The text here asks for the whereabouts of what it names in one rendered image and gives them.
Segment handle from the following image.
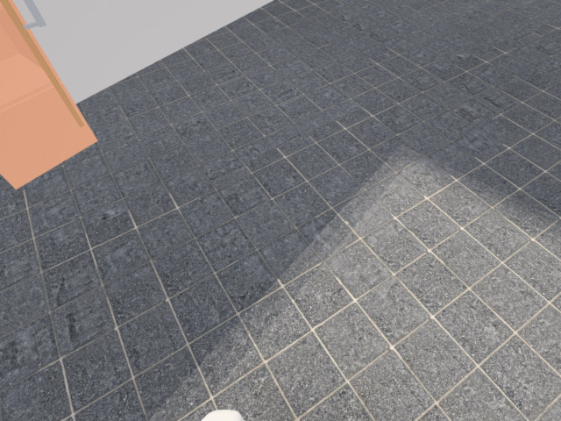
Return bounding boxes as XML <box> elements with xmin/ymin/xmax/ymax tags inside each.
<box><xmin>23</xmin><ymin>0</ymin><xmax>46</xmax><ymax>29</ymax></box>

